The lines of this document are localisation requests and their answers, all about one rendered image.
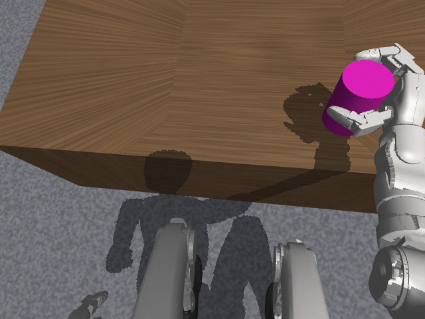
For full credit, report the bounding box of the left robot hand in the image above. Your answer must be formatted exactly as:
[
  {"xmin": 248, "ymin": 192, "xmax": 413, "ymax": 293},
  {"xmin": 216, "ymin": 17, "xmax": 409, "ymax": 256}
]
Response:
[{"xmin": 67, "ymin": 291, "xmax": 108, "ymax": 319}]

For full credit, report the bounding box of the right robot hand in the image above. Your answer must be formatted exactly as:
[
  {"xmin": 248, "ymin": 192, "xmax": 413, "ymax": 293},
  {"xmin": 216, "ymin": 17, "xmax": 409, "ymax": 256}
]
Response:
[{"xmin": 327, "ymin": 43, "xmax": 425, "ymax": 137}]

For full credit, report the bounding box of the left robot foot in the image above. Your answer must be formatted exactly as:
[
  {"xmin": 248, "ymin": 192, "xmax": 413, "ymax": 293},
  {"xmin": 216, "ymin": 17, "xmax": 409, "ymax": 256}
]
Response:
[{"xmin": 183, "ymin": 255, "xmax": 202, "ymax": 319}]

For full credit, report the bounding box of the right robot arm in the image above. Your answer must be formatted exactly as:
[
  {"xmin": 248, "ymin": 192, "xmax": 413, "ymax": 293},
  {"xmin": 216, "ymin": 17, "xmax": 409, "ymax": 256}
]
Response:
[{"xmin": 369, "ymin": 124, "xmax": 425, "ymax": 319}]

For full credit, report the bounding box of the can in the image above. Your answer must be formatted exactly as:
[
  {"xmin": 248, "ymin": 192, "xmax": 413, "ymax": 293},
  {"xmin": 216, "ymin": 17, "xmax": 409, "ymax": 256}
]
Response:
[{"xmin": 322, "ymin": 60, "xmax": 394, "ymax": 136}]

